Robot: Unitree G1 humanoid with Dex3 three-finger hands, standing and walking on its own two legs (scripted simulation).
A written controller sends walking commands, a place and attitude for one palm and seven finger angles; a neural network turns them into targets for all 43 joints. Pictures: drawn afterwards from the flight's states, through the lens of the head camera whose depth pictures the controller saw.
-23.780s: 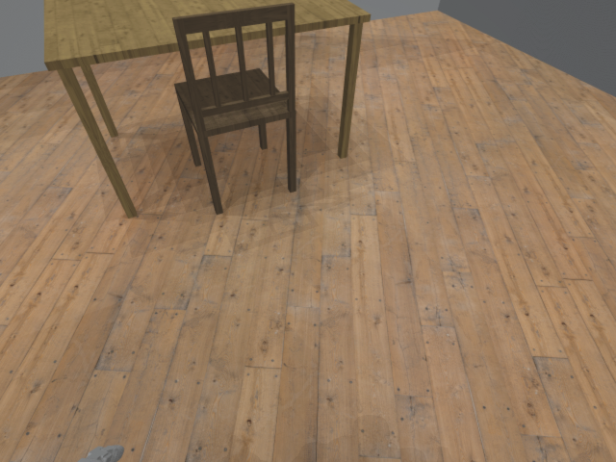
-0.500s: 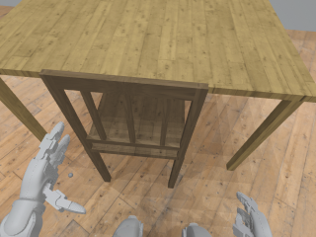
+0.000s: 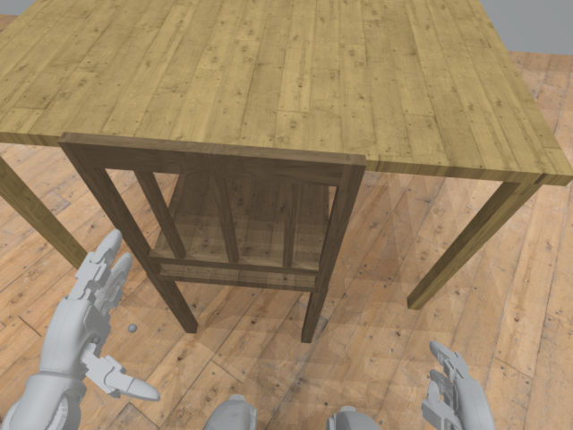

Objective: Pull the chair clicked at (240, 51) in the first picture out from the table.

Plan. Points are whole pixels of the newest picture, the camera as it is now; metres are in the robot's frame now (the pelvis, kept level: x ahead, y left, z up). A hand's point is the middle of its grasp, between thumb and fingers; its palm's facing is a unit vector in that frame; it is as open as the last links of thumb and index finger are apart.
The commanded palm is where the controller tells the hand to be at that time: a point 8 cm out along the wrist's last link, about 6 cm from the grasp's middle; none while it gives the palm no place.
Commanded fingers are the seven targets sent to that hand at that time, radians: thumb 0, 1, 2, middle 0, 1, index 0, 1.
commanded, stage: aim the fingers beside a spindle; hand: left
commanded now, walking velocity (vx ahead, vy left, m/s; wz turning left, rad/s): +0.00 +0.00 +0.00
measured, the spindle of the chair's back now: (227, 223) +0.44 +0.12 -0.03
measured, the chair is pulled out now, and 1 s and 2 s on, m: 0.00 0.00 0.00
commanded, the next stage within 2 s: none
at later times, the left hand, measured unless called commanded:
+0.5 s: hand (165, 321) +0.25 +0.17 +0.02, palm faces -0.07 -1.00 -0.04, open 16.9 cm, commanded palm +0.24 +0.22 +0.03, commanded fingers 0.00 -0.50 0.30 -0.06 -0.08 -0.06 -0.08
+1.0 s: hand (197, 312) +0.27 +0.13 +0.02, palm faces -0.09 -1.00 -0.03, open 16.9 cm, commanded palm +0.25 +0.19 +0.01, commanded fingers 0.00 -0.50 0.30 -0.06 -0.08 -0.06 -0.08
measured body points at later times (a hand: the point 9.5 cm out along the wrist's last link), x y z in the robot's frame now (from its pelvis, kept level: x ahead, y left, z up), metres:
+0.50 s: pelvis +0.00 +0.00 -0.01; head +0.08 +0.01 +0.43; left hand +0.25 +0.22 +0.03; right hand +0.17 -0.24 -0.09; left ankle +0.02 +0.11 -0.66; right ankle +0.00 -0.13 -0.66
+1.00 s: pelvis -0.01 +0.00 -0.03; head +0.08 +0.00 +0.41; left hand +0.27 +0.19 +0.02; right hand +0.16 -0.25 -0.11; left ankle +0.02 +0.11 -0.66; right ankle +0.00 -0.13 -0.66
